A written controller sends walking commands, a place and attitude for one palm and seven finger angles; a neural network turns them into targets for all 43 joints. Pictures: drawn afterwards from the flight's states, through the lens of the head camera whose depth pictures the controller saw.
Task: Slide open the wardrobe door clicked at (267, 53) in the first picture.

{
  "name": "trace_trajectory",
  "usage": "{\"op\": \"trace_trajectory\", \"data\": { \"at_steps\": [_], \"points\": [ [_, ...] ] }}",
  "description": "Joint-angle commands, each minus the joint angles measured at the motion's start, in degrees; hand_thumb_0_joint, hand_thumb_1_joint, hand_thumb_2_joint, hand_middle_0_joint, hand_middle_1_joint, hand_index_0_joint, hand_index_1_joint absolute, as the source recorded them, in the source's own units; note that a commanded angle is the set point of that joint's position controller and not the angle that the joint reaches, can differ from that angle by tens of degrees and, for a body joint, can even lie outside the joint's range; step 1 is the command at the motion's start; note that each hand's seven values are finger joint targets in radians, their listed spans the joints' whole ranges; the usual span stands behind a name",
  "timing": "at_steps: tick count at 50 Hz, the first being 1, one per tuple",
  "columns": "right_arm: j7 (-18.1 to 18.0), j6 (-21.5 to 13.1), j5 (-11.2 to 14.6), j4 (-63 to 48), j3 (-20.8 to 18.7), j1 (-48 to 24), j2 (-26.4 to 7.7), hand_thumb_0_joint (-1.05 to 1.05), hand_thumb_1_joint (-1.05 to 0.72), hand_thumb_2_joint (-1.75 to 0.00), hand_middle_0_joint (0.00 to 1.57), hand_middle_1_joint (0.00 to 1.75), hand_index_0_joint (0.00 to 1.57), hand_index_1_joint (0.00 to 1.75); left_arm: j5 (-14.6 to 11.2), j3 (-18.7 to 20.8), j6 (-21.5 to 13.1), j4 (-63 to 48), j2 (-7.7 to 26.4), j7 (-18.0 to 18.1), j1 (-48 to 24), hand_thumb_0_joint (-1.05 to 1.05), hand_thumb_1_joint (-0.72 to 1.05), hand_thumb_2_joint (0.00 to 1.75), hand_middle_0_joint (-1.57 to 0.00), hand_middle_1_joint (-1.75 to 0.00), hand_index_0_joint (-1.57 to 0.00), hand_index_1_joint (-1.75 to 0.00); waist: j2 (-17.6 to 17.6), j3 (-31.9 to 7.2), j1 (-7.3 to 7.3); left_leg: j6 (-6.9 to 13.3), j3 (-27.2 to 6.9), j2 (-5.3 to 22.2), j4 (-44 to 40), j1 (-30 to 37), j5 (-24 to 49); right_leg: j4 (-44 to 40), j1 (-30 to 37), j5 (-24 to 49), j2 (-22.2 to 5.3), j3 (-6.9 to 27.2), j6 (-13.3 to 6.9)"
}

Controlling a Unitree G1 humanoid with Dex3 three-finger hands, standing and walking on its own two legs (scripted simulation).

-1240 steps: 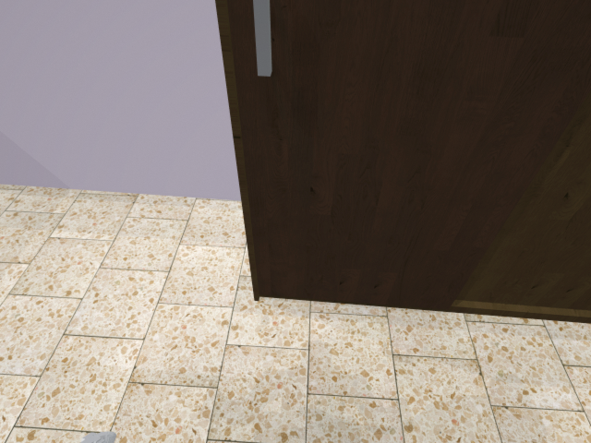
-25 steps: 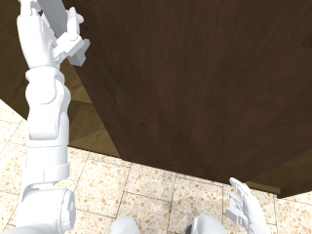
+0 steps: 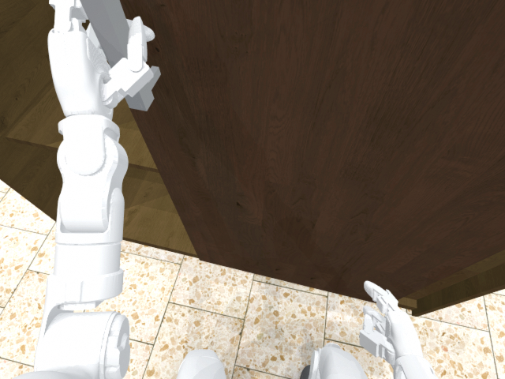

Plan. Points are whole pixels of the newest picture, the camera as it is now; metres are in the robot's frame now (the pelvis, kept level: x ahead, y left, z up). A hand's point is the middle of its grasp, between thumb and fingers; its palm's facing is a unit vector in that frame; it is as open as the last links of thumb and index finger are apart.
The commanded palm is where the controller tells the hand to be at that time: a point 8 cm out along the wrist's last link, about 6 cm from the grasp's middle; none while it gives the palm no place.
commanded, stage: step sideways, sliding the door along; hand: left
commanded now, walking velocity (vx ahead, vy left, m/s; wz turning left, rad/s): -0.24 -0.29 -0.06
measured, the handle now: (122, 19) +0.42 +0.25 +0.27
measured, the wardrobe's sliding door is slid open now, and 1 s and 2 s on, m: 0.58 0.62 0.62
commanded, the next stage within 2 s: stop walking and hold the door there in 0.36 s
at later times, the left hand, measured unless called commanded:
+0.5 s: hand (179, 67) +0.38 +0.18 +0.24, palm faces +0.49 -0.86 -0.10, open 7.1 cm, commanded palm +0.35 +0.20 +0.21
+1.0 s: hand (180, 67) +0.38 +0.17 +0.25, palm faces +0.59 -0.79 -0.16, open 7.1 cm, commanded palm +0.34 +0.20 +0.21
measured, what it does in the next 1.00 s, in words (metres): steps to the right: right foot, then left foot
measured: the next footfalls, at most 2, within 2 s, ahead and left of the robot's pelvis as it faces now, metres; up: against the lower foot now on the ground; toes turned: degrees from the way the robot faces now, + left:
right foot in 0.10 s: +0.07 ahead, -0.19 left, +0.00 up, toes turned -5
left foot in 0.26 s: +0.04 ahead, +0.09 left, +0.00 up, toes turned +10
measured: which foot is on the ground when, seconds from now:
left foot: down 0.00-0.10, up 0.12-0.24, down 0.26-0.58, up 0.60-0.80, down 0.82-1.00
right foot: up 0.00-0.08, down 0.10-0.26, up 0.28-0.58, down 0.60-0.84, up 0.86-1.00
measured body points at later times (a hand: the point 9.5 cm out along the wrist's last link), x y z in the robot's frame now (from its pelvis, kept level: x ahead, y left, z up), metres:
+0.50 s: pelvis -0.01 -0.11 +0.00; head +0.07 -0.09 +0.44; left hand +0.35 +0.22 +0.25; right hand +0.17 -0.32 -0.10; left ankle +0.00 +0.08 -0.74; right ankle +0.02 -0.26 -0.68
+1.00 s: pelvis -0.03 -0.15 -0.01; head -0.04 -0.16 +0.44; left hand +0.34 +0.21 +0.26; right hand +0.03 -0.44 -0.11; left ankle +0.02 -0.05 -0.74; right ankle -0.05 -0.26 -0.72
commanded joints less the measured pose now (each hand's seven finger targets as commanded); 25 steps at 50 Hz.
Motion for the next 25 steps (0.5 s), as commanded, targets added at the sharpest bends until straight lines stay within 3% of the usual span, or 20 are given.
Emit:
{"op": "trace_trajectory", "data": {
  "at_steps": [1, 2, 3, 4, 5, 6, 7, 8, 9, 10, 11, 12, 13, 14, 15, 17, 19, 23, 24, 25],
  "points": [
    [-0.76, -3.66, 0.78, -7.71, -2.98, -3.62, -8.59, 0.00, -0.90, -0.90, 0.20, 0.30, 0.20, 0.30, -0.39, -14.97, -8.22, -19.17, -0.49, -4.68, -25.31, 0.00, 0.90, 0.90, -0.45, -1.40, -0.45, -1.40, 16.03, -31.16, -9.97, 10.74, 0.77, 7.35, 1.85, 15.62, 40.25, -11.53, 7.25, 2.83, 2.11, -2.05, 0.39],
    [-0.68, -3.93, 1.18, -7.69, -2.51, -4.21, -8.07, 0.00, -0.90, -0.90, 0.20, 0.30, 0.20, 0.30, -0.42, -14.42, -8.64, -19.42, 0.38, -4.50, -25.03, 0.00, 0.90, 0.90, -0.45, -1.40, -0.45, -1.40, 14.32, -31.81, -9.86, 11.34, 0.35, 6.55, 4.99, 14.48, 36.62, -17.19, 10.90, 7.48, 1.63, -1.88, 0.27],
    [-0.71, -4.04, 1.82, -7.47, -2.12, -4.10, -7.42, 0.00, -0.90, -0.90, 0.20, 0.30, 0.20, 0.30, -0.10, -13.55, -8.83, -19.25, 1.71, -4.35, -24.64, 0.00, 0.90, 0.90, -0.45, -1.40, -0.45, -1.40, 10.78, -32.09, -9.21, 12.09, 0.86, 3.63, 9.07, 13.13, 32.11, -23.47, 14.07, 15.90, 0.98, -2.23, 0.30],
    [-0.96, -4.12, 2.43, -7.77, -1.51, -4.57, -5.80, 0.00, -0.90, -0.90, 0.20, 0.30, 0.20, 0.30, 0.45, -12.72, -9.17, -20.41, 4.22, -4.22, -25.13, 0.00, 0.90, 0.90, -0.45, -1.40, -0.45, -1.40, 0.78, -32.39, -8.89, 10.78, 2.70, -1.89, 16.33, 8.61, 18.40, -28.76, 17.61, 38.39, -3.73, 1.20, -0.62],
    [-1.74, -3.69, 2.05, -7.27, -0.76, -4.75, -4.65, 0.00, -0.90, -0.90, 0.20, 0.30, 0.20, 0.30, 0.76, -11.78, -8.97, -20.35, 7.61, -3.45, -23.48, 0.00, 0.90, 0.90, -0.45, -1.40, -0.45, -1.40, -8.28, -31.02, -10.16, 5.63, 3.91, -6.85, 20.30, -4.29, -5.62, -26.32, 24.07, 65.70, -12.36, 9.14, -4.22],
    [-2.46, -3.70, 1.88, -6.78, -0.19, -5.52, -3.25, 0.00, -0.90, -0.90, 0.20, 0.30, 0.20, 0.30, 1.05, -9.69, -8.70, -22.50, 9.92, -2.62, -22.41, 0.00, 0.90, 0.90, -0.45, -1.40, -0.45, -1.40, -12.14, -32.65, -8.69, 3.34, 1.29, -10.77, 25.01, -10.79, -22.01, -23.22, 25.97, 80.38, -17.17, 13.12, -6.74],
    [-3.37, -3.59, 1.92, -5.90, -1.13, -4.51, -4.51, 0.00, -0.90, -0.90, 0.20, 0.30, 0.20, 0.30, 0.15, -6.60, -8.69, -23.46, 11.23, -2.45, -19.85, 0.00, 0.90, 0.90, -0.45, -1.40, -0.45, -1.40, -20.55, -35.26, -7.34, 3.69, -1.58, -12.79, 30.15, -13.92, -26.87, -20.50, 28.93, 86.02, -17.03, 15.11, -8.93],
    [-3.96, -3.64, 1.87, -5.37, -0.80, -5.67, -4.31, 0.00, -0.90, -0.90, 0.20, 0.30, 0.20, 0.30, 0.26, -7.23, -8.73, -26.09, 10.04, -2.33, -20.25, 0.00, 0.90, 0.90, -0.45, -1.40, -0.45, -1.40, -23.76, -35.67, -7.66, 4.41, -4.19, -12.65, 30.34, -16.01, -27.83, -18.37, 31.52, 88.26, -17.67, 16.13, -10.47],
    [-4.29, -3.45, 1.71, -4.26, 0.04, -5.42, -3.74, 0.00, -0.90, -0.90, 0.20, 0.30, 0.20, 0.30, -0.03, -8.07, -8.72, -26.56, 7.71, -1.69, -21.03, 0.00, 0.90, 0.90, -0.45, -1.40, -0.45, -1.40, -21.92, -36.45, -8.70, 4.70, -4.50, -11.88, 23.77, -16.30, -25.56, -16.03, 34.57, 87.70, -17.08, 13.89, -10.57],
    [-4.62, -3.31, 1.48, -3.16, 0.31, -5.05, -4.29, 0.00, -0.90, -0.90, 0.20, 0.30, 0.20, 0.30, -0.54, -8.33, -8.99, -27.22, 7.22, -0.88, -22.03, 0.00, 0.90, 0.90, -0.45, -1.40, -0.45, -1.40, -16.66, -36.17, -10.34, 4.54, -2.34, -10.35, 11.46, -10.83, -16.44, -12.54, 32.61, 83.89, -15.15, 10.07, -8.94],
    [-4.65, -2.29, 1.49, -3.14, -0.02, -4.39, -4.91, 0.00, -0.90, -0.90, 0.20, 0.30, 0.20, 0.30, -0.77, -9.28, -9.54, -26.44, 6.25, -1.04, -22.46, 0.00, 0.90, 0.90, -0.45, -1.40, -0.45, -1.40, -14.14, -38.05, -11.32, 4.58, -1.64, -8.09, 0.43, 0.12, 2.73, -8.10, 26.51, 71.91, -11.55, 5.41, -6.30],
    [-4.64, -1.73, 1.18, -4.13, -2.08, -4.35, -7.59, 0.00, -0.90, -0.90, 0.20, 0.30, 0.20, 0.30, -1.69, -9.29, -9.84, -27.21, 6.24, -1.68, -23.62, 0.00, 0.90, 0.90, -0.45, -1.40, -0.45, -1.40, -3.16, -40.02, -11.51, 9.74, -10.96, 3.59, -1.19, 19.46, 47.09, -1.56, 7.37, 42.65, -5.53, 2.16, -0.55],
    [-2.85, -1.48, 0.67, -5.78, -3.80, -5.13, -9.83, 0.00, -0.90, -0.90, 0.20, 0.30, 0.20, 0.30, -1.58, -9.35, -10.09, -26.09, 4.65, -2.86, -24.35, 0.00, 0.90, 0.90, -0.45, -1.40, -0.45, -1.40, 8.03, -42.11, -9.37, 16.32, -20.07, 15.56, 0.57, 28.73, 72.91, 5.51, -4.81, -8.53, -0.83, 4.61, 0.50],
    [-0.78, -1.53, 0.84, -5.45, -4.63, -4.66, -11.36, 0.00, -0.90, -0.90, 0.20, 0.30, 0.20, 0.30, 0.01, -8.91, -9.44, -22.93, 4.14, -3.77, -28.74, 0.00, 0.90, 0.90, -0.45, -1.40, -0.45, -1.40, 6.53, -38.41, -9.42, 16.34, -13.11, 13.90, 2.05, 28.44, 65.63, 9.96, -8.51, -13.74, 0.43, 6.91, -0.51],
    [-0.27, -2.33, 0.60, -6.17, -4.63, -4.71, -10.42, 0.00, -0.90, -0.90, 0.20, 0.30, 0.20, 0.30, 0.18, -9.09, -9.95, -24.47, 3.32, -3.70, -31.59, 0.00, 0.90, 0.90, -0.45, -1.40, -0.45, -1.40, 15.98, -37.33, -9.53, 16.97, -12.45, 13.26, 2.49, 27.77, 61.99, 9.06, -9.70, -13.18, -0.60, 7.39, -0.55],
    [0.38, -2.89, 1.21, -5.74, -4.39, -2.83, -9.82, 0.00, -0.90, -0.90, 0.20, 0.30, 0.20, 0.30, 0.61, -9.58, -8.65, -19.12, 3.79, -3.89, -30.84, 0.00, 0.90, 0.90, -0.45, -1.40, -0.45, -1.40, 14.80, -33.68, -10.08, 15.04, -7.47, 10.52, 1.09, 24.71, 53.37, 8.09, -8.15, -4.25, -0.81, 3.91, -0.32],
    [0.13, -2.50, 1.29, -6.34, -4.52, -2.14, -10.22, 0.00, -0.90, -0.90, 0.20, 0.30, 0.20, 0.30, 0.11, -9.72, -7.04, -16.59, 4.28, -4.51, -29.29, 0.00, 0.90, 0.90, -0.45, -1.40, -0.45, -1.40, 12.54, -32.81, -10.18, 13.91, -4.11, 8.94, -0.50, 21.64, 47.19, 6.11, -4.93, 0.07, -0.18, 1.32, 0.10],
    [-0.41, -2.24, 1.15, -6.91, -3.73, -2.05, -10.05, 0.00, -0.90, -0.90, 0.20, 0.30, 0.20, 0.30, -0.43, -7.98, -6.21, -13.55, 7.26, -4.63, -29.29, 0.00, 0.90, 0.90, -0.45, -1.40, -0.45, -1.40, 18.25, -31.66, -9.99, 11.97, -0.06, 7.53, -0.73, 19.60, 45.59, -2.56, 1.24, 0.92, 1.64, -1.40, 0.39],
    [-2.10, -0.46, 0.19, -1.92, -4.57, 2.41, -14.14, 0.00, -0.90, -0.90, 0.20, 0.30, 0.20, 0.30, 2.03, 22.73, -5.79, 10.78, 38.41, -1.49, -14.72, 0.00, 0.90, 0.90, -0.45, -1.40, -0.45, -1.40, 17.75, -31.49, -9.15, 11.93, 0.90, 7.78, -2.23, 16.77, 43.86, -2.21, 1.23, 0.30, 3.07, -2.32, 1.40],
    [-2.25, 0.44, 0.08, -4.58, -4.02, 3.05, -14.00, 0.00, -0.90, -0.90, 0.20, 0.30, 0.20, 0.30, 2.45, 19.22, -6.34, 8.39, 37.47, -1.73, -14.44, 0.00, 0.90, 0.90, -0.45, -1.40, -0.45, -1.40, 18.52, -30.30, -8.26, 11.46, -0.15, 6.04, 0.38, 14.03, 42.90, -7.68, 3.48, 1.40, 2.43, -1.75, 0.67]
  ]
}}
